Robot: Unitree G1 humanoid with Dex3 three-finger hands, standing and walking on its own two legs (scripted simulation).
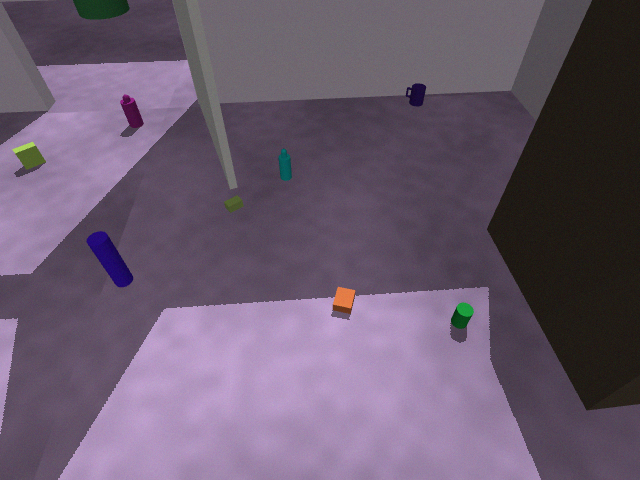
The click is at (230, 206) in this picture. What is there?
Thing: small box
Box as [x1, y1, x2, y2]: [224, 195, 243, 212]
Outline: 237,195 224,201 225,207 230,212 243,205 241,199
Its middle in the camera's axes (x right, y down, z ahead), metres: -0.41 -0.19 +1.82
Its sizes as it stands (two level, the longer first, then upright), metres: 0.073 0.045 0.039
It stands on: the floor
